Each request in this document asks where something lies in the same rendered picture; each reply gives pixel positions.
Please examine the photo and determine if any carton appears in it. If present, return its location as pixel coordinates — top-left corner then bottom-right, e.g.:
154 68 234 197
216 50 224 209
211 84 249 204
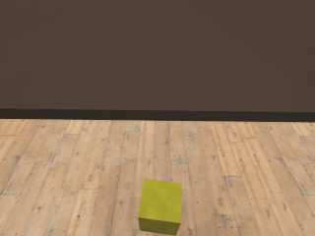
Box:
138 179 182 236

